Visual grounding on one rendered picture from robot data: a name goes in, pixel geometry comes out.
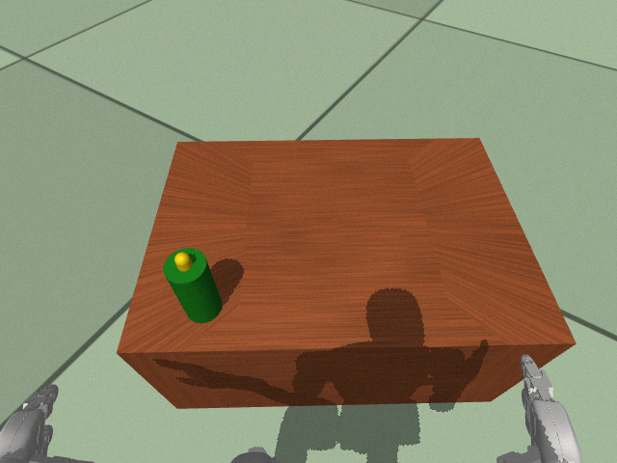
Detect left robot hand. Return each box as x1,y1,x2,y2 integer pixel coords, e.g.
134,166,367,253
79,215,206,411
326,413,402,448
0,384,93,463

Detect bottle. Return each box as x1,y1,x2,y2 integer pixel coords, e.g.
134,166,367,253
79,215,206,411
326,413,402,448
163,248,222,323

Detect right robot hand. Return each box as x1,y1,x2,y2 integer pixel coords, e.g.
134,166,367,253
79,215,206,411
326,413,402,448
496,354,582,463

